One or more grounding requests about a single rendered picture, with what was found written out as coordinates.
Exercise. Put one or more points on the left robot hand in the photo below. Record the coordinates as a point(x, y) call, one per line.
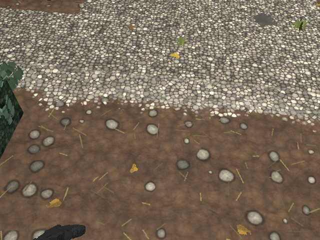
point(66, 232)

